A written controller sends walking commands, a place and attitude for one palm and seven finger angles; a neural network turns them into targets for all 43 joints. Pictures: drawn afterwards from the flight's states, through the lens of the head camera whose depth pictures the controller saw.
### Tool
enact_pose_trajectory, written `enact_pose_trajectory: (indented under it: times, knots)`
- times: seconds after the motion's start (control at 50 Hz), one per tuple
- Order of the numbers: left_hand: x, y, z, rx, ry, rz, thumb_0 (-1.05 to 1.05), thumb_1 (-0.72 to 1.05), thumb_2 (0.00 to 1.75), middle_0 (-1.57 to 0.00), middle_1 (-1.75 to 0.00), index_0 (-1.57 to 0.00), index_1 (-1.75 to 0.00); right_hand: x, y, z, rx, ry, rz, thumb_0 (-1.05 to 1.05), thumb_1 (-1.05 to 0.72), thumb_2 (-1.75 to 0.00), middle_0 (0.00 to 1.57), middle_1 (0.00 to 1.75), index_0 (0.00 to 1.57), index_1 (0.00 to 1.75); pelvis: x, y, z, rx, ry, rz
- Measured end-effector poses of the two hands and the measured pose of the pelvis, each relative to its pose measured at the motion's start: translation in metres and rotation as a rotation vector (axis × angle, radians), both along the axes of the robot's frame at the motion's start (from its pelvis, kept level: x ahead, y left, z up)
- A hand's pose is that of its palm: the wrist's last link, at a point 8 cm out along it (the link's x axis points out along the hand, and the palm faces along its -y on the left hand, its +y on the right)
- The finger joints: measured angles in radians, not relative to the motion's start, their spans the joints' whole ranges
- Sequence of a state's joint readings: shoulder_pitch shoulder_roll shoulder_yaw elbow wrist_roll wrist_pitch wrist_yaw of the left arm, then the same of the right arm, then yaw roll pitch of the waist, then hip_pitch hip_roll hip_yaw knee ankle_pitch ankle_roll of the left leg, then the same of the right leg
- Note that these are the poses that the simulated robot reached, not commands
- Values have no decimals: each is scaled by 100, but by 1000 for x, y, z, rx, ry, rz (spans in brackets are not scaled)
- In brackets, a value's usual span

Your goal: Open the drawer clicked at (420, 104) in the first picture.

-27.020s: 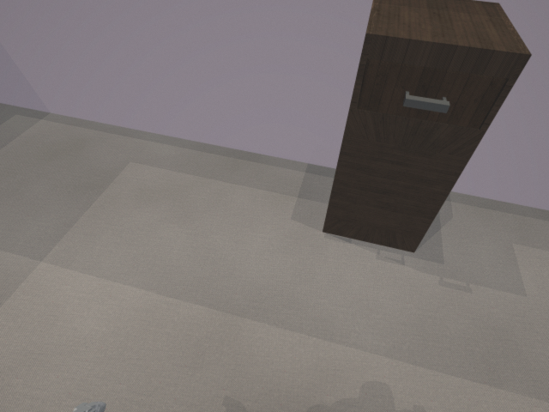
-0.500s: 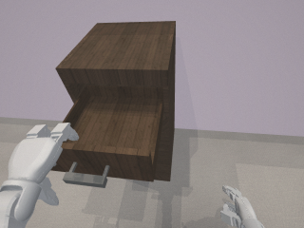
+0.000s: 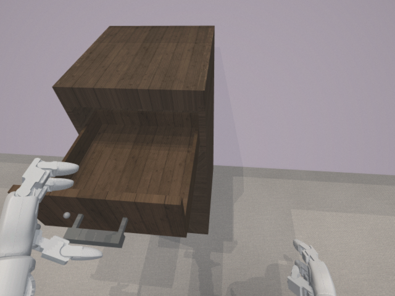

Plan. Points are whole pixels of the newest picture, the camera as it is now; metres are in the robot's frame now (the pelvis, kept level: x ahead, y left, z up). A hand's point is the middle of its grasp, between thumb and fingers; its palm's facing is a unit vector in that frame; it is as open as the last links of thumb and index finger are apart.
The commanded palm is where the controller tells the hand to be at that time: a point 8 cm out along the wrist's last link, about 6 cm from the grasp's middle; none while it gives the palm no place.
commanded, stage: draw the hand back to the body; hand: left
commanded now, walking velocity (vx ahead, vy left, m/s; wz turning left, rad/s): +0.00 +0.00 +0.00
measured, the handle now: (98, 228) +0.24 +0.27 -0.03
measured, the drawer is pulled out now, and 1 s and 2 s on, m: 0.30 0.30 0.30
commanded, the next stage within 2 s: step back with the hand held close in 0.84 s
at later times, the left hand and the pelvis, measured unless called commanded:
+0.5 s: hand (62, 211) +0.19 +0.24 +0.15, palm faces +0.39 -0.83 -0.40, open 9.8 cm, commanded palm +0.14 +0.28 +0.17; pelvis +0.01 +0.00 +0.00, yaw +0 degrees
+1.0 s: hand (55, 214) +0.18 +0.24 +0.16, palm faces +0.40 -0.82 -0.41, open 7.4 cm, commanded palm +0.13 +0.28 +0.17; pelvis +0.00 +0.00 +0.00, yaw +0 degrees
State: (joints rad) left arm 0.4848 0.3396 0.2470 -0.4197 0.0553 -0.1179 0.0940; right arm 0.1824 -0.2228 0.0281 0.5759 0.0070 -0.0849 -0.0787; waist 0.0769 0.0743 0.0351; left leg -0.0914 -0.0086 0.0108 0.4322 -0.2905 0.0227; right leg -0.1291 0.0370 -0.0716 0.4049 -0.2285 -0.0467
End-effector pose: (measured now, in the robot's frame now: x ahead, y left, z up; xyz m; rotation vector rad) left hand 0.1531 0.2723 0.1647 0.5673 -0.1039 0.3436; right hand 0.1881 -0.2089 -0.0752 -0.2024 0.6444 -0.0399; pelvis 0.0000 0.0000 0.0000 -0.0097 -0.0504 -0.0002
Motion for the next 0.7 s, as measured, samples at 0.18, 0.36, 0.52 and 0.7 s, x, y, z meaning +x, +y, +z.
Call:
enact_pose_trajectory:
  times: [0.18,0.36,0.52,0.7]
  knots:
    - [12,-5,13,-114,-128,-30,0,-19,43,-29,-100,-29,-101,-11,-2,-1,3,6,-10,1,-90,-90,21,30,20,30,9,-4,2,-1,-10,-5]
    - [6,-2,10,-99,-70,-21,0,11,56,-27,-80,-27,-81,-3,-12,-2,3,13,-40,1,-90,-90,21,30,20,30,10,-3,2,-2,6,-7]
    - [-4,2,7,-109,-57,22,0,39,68,-25,-63,-25,-63,6,-11,2,0,-9,-33,1,-91,-90,21,30,20,30,10,-2,2,-1,4,1]
    - [-9,3,8,-117,-67,36,1,70,81,-23,-43,-22,-43,7,-1,4,20,-25,-8,1,-91,-90,21,30,20,30,6,-3,3,0,-5,6]
